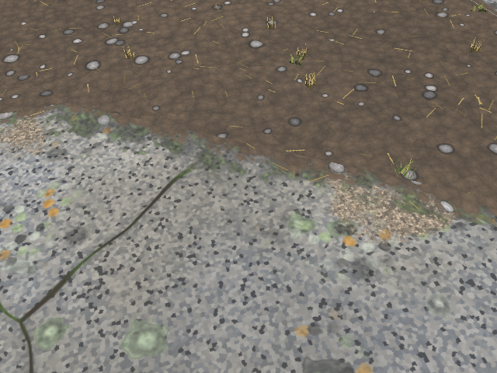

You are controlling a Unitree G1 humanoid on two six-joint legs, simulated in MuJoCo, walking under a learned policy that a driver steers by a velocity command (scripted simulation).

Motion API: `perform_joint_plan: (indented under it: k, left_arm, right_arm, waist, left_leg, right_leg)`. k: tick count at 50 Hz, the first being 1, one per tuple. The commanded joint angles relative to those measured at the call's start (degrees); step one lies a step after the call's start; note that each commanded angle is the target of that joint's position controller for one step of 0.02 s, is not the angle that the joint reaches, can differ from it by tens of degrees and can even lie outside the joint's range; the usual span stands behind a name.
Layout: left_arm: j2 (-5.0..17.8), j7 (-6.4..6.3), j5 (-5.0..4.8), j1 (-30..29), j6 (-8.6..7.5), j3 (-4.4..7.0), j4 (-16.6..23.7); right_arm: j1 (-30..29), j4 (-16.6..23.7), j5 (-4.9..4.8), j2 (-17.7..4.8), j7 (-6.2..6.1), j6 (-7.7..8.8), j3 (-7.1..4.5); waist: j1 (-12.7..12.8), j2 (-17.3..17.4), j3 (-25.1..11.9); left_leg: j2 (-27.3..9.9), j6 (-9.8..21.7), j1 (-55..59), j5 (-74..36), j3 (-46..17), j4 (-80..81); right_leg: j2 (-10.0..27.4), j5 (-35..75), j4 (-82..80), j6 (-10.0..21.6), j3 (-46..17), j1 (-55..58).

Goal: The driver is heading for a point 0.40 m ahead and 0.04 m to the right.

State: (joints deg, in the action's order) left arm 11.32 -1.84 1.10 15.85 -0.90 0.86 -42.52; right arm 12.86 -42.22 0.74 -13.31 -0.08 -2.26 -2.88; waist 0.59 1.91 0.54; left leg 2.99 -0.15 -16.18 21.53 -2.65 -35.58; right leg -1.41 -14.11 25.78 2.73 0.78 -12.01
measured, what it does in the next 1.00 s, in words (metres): walks ahead: left foot, then left foot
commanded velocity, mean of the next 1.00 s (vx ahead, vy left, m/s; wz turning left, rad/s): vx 0.27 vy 0.00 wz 0.00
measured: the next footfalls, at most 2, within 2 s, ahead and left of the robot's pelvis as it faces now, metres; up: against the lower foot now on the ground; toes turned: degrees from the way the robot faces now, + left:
left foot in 0.04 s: +0.02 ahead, +0.11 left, +0.00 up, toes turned -4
left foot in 0.74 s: +0.32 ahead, +0.13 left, +0.00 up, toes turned +3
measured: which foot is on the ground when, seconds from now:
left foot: up 0.00-0.02, down 0.04-0.36, up 0.38-0.72, down 0.74-1.00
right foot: down 0.00-0.74, up 0.76-1.00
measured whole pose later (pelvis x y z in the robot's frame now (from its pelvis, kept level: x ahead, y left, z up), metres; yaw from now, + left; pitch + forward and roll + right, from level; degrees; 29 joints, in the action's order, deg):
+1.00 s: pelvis +0.27 +0.06 +0.01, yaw -2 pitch +0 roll +0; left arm 14.2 0.8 1.6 13.3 -1.0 2.5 -48.7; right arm 18.6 -48.4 1.0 -12.3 0.1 4.1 -1.1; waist -0.4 -2.1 4.0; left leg 2.7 5.1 -9.9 8.8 5.4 -18.7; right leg 1.0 -17.2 56.7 1.4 -0.8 -29.9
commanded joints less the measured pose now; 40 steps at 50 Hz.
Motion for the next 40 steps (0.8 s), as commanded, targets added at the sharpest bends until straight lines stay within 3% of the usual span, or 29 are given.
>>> perform_joint_plan:
  k: [1,2,3,4,5,6,7,9,11,14,15,17,18,19,20,21,22,25,27,30,33,35,36,37,38,39,40]
  left_arm:
    - [7.51,-0.31,-0.58,0.77,-0.27,1.85,2.1]
    - [6.85,-0.19,-0.57,1.75,-0.55,1.66,2.28]
    - [6.28,0.28,-0.36,3.33,-0.92,1.66,3.12]
    - [4.51,0.53,-0.75,4.52,-0.59,1.25,1.71]
    - [6.48,0.39,-0.26,1.72,-0.21,1.63,1.11]
    - [6.78,0.44,-0.16,-0.33,0.01,1.92,1.24]
    - [6.33,0.69,-0.19,-0.33,0.2,1.84,0.98]
    - [6.7,1.15,0.31,-0.21,0.65,2.27,1.12]
    - [6.54,1.58,0.53,-1.24,0.57,2.31,1.76]
    - [4.3,2.36,0.97,-1.78,-0.92,1.92,2.58]
    - [4.38,2.48,0.93,-0.28,-1.45,2.02,2.12]
    - [5.71,2.52,0.49,5.56,-2.5,2.53,0.33]
    - [9.07,2.19,0.29,10.47,-3.04,3.49,-1.01]
    - [13.34,2.09,-0.03,15.87,-3.2,4.87,-2.68]
    - [13.47,2.11,0.29,16.99,-2.92,5.03,-3.41]
    - [12.27,2.1,0.39,15.45,-3.0,4.69,-3.29]
    - [10.94,2.11,0.48,13.22,-3.26,4.29,-3.02]
    - [8.76,2.19,0.14,10.58,-3.94,3.38,-3.74]
    - [8.05,2.27,-0.32,11.3,-4.18,3.08,-4.87]
    - [9.47,2.26,-0.32,11.67,-4.42,3.38,-5.86]
    - [10.85,2.3,-0.44,11.84,-4.23,3.57,-6.72]
    - [12.12,2.17,-0.52,11.06,-3.96,3.69,-7.17]
    - [12.4,2.15,-0.72,11.11,-3.7,3.71,-7.6]
    - [11.77,2.12,-0.78,11.39,-3.57,3.38,-7.53]
    - [8.25,2.02,-0.53,11.52,-3.46,2.37,-5.45]
    - [4.57,1.76,-1.82,17.26,-3.12,1.95,-5.0]
    - [8.74,1.37,-0.36,13.77,-2.41,2.91,-5.79]
  right_arm:
    - [-0.02,2.8,-0.38,-2.28,-1.08,1.19,0.28]
    - [0.28,2.66,0.16,-4.47,-1.57,1.71,0.0]
    - [1.02,2.75,0.77,-7.52,-1.94,2.23,-0.33]
    - [-0.84,1.32,-0.54,-6.56,-1.63,2.31,-0.14]
    - [-1.17,1.71,-0.58,-4.22,-1.16,2.56,0.34]
    - [-0.75,1.27,-0.3,-4.05,-1.1,2.72,0.52]
    - [0.61,0.28,0.04,-4.19,-1.21,2.68,0.59]
    - [2.06,-0.55,0.5,-6.41,-1.33,2.3,-0.21]
    - [2.71,0.1,0.57,-7.22,-0.88,2.1,-0.45]
    - [3.97,-0.26,0.14,-9.26,-0.41,2.74,-1.25]
    - [2.5,0.14,-0.03,-9.09,-0.25,2.98,-1.32]
    - [-2.78,1.94,-0.38,-7.28,0.12,3.62,-0.86]
    - [-6.79,3.81,-0.52,-5.11,0.24,4.21,-0.24]
    - [-9.18,5.4,0.23,-4.06,0.33,4.91,-0.02]
    - [-10.1,6.06,1.29,-7.17,0.25,5.15,-0.8]
    - [-8.52,5.61,1.36,-7.02,0.41,5.32,-0.93]
    - [-6.67,4.87,1.15,-6.36,0.81,5.44,-0.77]
    - [-5.95,4.42,1.64,-5.36,2.36,4.95,-0.54]
    - [-8.73,5.72,1.63,-4.44,2.96,4.59,-0.09]
    - [-13.18,7.73,1.04,-3.68,3.34,4.49,0.66]
    - [-13.82,8.22,0.84,-4.94,2.75,4.18,0.35]
    - [-9.73,7.01,1.17,-6.3,1.92,4.22,-0.44]
    - [-3.81,5.1,1.54,-7.14,1.33,4.58,-1.11]
    - [4.96,2.43,2.37,-9.13,0.59,5.27,-2.02]
    - [14.88,1.67,3.67,-13.61,-0.24,5.86,-2.92]
    - [14.39,1.46,3.27,-17.23,-0.19,5.64,-3.24]
    - [9.66,1.45,0.97,-14.03,-0.08,5.32,-2.82]
  waist:
    - [-0.81,-10.09,-3.29]
    - [-0.17,-7.75,-4.44]
    - [1.71,-2.54,-5.41]
    - [2.56,3.49,-3.49]
    - [0.29,1.36,-0.74]
    - [-0.54,0.84,0.21]
    - [-0.52,1.22,-0.93]
    - [-0.56,2.32,1.83]
    - [-1.38,2.52,6.66]
    - [-1.27,6.79,7.12]
    - [-0.15,6.04,6.55]
    - [3.83,1.9,5.54]
    - [6.36,-5.33,6.21]
    - [8.05,-12.81,6.96]
    - [7.47,-9.61,9.21]
    - [5.44,-5.89,8.51]
    - [3.74,-4.53,6.81]
    - [2.19,-6.69,4.37]
    - [2.26,-7.2,4.69]
    - [2.68,-8.18,4.95]
    - [2.39,-8.49,5.09]
    - [0.03,-7.72,3.75]
    - [-2.86,-5.81,0.65]
    - [-6.31,-3.74,-4.98]
    - [-9.51,3.94,-13.15]
    - [-5.6,13.2,-15.88]
    - [-4.12,5.34,-8.52]
  left_leg:
    - [-1.15,0.32,7.23,-12.83,0.37,17.46]
    - [-4.61,0.82,12.64,-17.8,-3.82,18.25]
    - [-10.38,1.82,16.93,-30.61,-8.58,14.12]
    - [-9.79,4.16,10.25,-28.7,-7.5,12.19]
    - [-8.21,3.77,7.36,-22.87,-7.08,13.27]
    - [-7.46,3.35,5.98,-19.8,-6.63,14.15]
    - [-6.51,3.59,5.67,-12.69,-6.34,15.1]
    - [-5.11,5.57,2.24,8.35,-7.01,15.46]
    - [-7.34,7.97,-0.69,20.42,-11.66,18.06]
    - [-14.38,12.12,0.91,24.5,-21.84,24.21]
    - [-14.29,12.13,-0.57,22.31,-21.33,23.96]
    - [-9.33,9.28,-8.86,16.52,-14.43,18.35]
    - [-3.54,6.42,-17.04,10.13,-6.74,7.38]
    - [1.05,4.18,-25.34,3.42,2.09,-5.84]
    - [-0.95,4.06,-30.69,6.59,1.63,-12.11]
    - [-2.85,4.02,-30.86,4.55,0.2,-16.17]
    - [-3.95,3.95,-30.0,1.98,0.02,-18.15]
    - [-4.87,2.91,-26.41,-4.2,2.97,-17.93]
    - [-4.95,2.02,-24.84,-7.9,4.52,-14.55]
    - [-4.76,1.82,-18.59,-12.96,5.57,-5.67]
    - [-3.88,3.55,-10.93,-14.54,6.85,-0.47]
    - [-1.69,5.16,-3.65,-13.07,7.9,2.48]
    - [-0.16,6.17,4.39,-13.03,8.07,5.4]
    - [-1.75,7.52,16.45,-11.27,5.96,6.3]
    - [-17.91,10.06,27.75,-1.37,-11.7,9.34]
    - [-30.05,15.84,30.65,-4.66,-37.68,19.86]
    - [-27.36,15.95,22.68,-10.7,-34.17,20.56]
  right_leg:
    - [10.28,28.53,-1.57,4.46,-9.32,4.51]
    - [9.93,23.49,-1.9,2.36,-9.77,1.32]
    - [7.86,15.88,-1.4,0.89,-8.16,-2.26]
    - [4.59,5.81,-6.27,-0.01,-5.72,0.55]
    - [4.19,4.32,-5.59,-0.45,-5.41,1.29]
    - [4.3,5.1,-4.99,-0.28,-5.37,1.61]
    - [3.8,1.44,-4.52,0.03,-4.85,2.73]
    - [1.82,-13.1,-1.75,1.33,-3.8,-0.74]
    - [0.89,-20.06,0.73,2.22,-3.85,-7.17]
    - [-0.56,-10.87,7.17,2.21,0.58,-8.75]
    - [-0.23,-9.42,5.56,2.71,0.49,-5.34]
    - [1.49,-12.02,-1.69,4.56,-4.58,6.66]
    - [7.4,-20.56,-9.19,7.03,-16.18,13.51]
    - [17.16,-27.26,-17.55,10.88,-31.92,19.34]
    - [21.71,-21.53,-18.31,13.49,-36.83,19.18]
    - [21.43,-16.12,-17.58,14.03,-34.59,18.99]
    - [19.68,-12.22,-17.55,13.14,-30.71,18.93]
    - [13.75,-0.47,-18.97,10.2,-18.72,16.42]
    - [12.04,7.85,-18.83,9.43,-13.73,14.28]
    - [11.34,15.28,-18.23,8.09,-9.37,10.28]
    - [13.36,20.34,-16.83,6.97,-8.37,8.31]
    - [13.64,32.7,-10.89,5.72,-6.98,8.7]
    - [11.98,40.15,-1.87,4.67,-5.43,7.91]
    - [9.08,37.12,10.23,3.63,-3.54,2.58]
    - [5.27,15.57,28.96,2.28,-0.82,-6.57]
    - [-4.14,-17.57,43.99,0.75,-1.89,-19.94]
    - [-0.69,-13.6,48.02,1.14,-6.11,-21.95]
